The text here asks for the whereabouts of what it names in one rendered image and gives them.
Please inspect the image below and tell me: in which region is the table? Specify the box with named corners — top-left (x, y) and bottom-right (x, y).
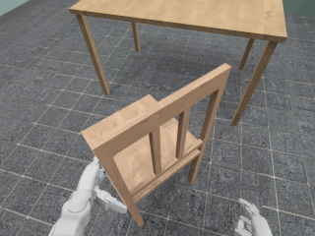
top-left (69, 0), bottom-right (287, 126)

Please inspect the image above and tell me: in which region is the chair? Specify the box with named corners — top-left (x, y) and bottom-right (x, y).
top-left (81, 63), bottom-right (231, 227)

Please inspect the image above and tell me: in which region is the robot left forearm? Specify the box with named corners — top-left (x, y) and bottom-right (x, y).
top-left (48, 190), bottom-right (94, 236)

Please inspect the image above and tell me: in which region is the robot right hand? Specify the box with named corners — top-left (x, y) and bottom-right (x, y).
top-left (234, 199), bottom-right (273, 236)

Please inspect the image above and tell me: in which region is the robot left hand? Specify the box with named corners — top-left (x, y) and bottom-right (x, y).
top-left (77, 155), bottom-right (127, 214)

